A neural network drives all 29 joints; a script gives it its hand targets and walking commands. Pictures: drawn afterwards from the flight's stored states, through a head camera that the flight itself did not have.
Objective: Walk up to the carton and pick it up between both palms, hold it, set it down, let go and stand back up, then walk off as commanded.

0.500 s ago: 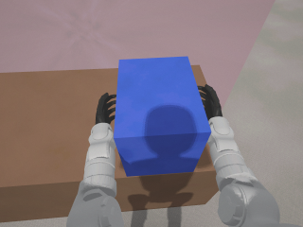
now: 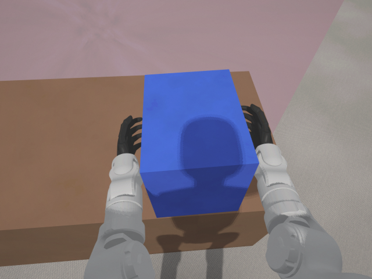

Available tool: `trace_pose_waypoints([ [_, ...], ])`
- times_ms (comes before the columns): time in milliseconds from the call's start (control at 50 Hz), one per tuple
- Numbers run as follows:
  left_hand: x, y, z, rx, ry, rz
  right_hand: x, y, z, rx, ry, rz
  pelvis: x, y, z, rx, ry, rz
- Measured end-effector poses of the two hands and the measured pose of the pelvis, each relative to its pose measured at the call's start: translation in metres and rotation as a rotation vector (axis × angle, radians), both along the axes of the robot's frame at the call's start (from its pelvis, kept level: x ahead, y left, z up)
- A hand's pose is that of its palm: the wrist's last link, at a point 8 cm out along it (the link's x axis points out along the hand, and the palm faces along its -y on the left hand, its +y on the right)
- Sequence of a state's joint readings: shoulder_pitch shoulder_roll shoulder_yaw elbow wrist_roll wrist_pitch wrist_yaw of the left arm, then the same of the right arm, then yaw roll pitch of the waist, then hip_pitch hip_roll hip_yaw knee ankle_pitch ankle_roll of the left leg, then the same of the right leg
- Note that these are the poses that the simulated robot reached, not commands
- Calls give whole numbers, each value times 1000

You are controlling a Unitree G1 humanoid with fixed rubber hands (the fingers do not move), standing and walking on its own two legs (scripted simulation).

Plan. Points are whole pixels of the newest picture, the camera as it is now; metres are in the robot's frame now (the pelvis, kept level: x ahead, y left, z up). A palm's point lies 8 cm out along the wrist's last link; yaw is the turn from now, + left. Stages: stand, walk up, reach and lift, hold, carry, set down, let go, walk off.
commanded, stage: set down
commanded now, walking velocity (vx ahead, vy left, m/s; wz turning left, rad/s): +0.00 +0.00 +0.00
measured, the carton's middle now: (192, 144) +0.42 +0.03 +0.00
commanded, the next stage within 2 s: none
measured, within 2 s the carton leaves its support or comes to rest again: rests again in 1.22 s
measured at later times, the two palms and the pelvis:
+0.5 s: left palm (127, 157) +0.38 +0.18 -0.01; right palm (249, 141) +0.43 -0.11 +0.02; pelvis +0.01 +0.01 +0.00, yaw +0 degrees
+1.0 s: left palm (131, 155) +0.41 +0.18 -0.04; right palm (244, 140) +0.46 -0.11 -0.02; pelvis +0.04 +0.00 -0.01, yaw +0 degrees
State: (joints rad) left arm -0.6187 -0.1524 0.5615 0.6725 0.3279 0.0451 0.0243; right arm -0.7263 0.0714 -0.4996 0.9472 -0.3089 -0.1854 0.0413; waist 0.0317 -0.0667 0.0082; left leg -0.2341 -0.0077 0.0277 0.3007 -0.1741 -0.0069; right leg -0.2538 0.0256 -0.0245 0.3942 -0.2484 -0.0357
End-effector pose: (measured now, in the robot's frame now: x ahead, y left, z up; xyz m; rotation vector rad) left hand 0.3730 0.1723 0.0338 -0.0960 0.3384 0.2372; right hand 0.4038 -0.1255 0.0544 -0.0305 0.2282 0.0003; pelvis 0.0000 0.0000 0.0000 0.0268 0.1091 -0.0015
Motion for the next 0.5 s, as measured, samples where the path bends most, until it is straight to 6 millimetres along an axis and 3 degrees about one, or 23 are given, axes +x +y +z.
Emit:
trace_pose_waypoints([
  [500, 12, 12, -41, 24, 32, 33, 23, 13, -38, -19, 46, 41, 13, 6, -3, -7, 106, 2],
])
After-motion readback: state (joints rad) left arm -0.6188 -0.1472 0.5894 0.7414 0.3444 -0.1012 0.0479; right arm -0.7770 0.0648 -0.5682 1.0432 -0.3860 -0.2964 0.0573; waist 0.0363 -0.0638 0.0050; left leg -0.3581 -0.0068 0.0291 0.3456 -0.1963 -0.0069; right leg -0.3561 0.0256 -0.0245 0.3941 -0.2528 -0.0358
